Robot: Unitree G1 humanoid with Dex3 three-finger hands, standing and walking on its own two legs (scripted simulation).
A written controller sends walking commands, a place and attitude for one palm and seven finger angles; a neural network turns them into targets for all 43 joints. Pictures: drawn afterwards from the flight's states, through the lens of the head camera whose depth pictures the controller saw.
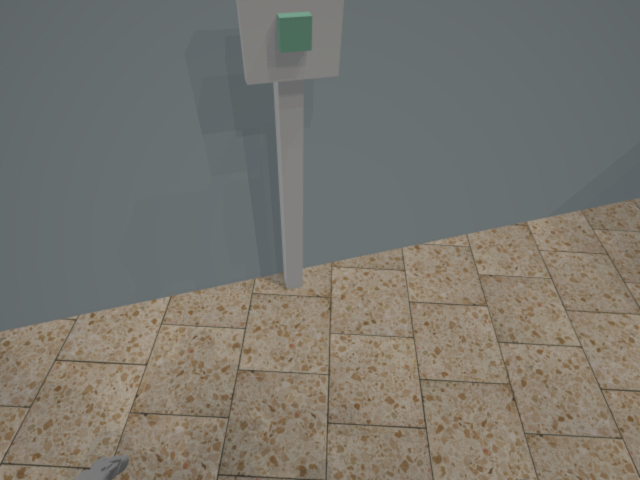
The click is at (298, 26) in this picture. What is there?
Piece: button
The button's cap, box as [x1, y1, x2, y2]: [277, 12, 311, 52]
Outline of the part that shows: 309,12 277,14 278,48 281,52 311,49 311,15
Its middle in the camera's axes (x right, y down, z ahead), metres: -0.05 -0.41 +0.76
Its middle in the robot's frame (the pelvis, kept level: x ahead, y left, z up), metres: +0.87 +0.10 +0.18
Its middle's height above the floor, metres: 0.95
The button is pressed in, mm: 0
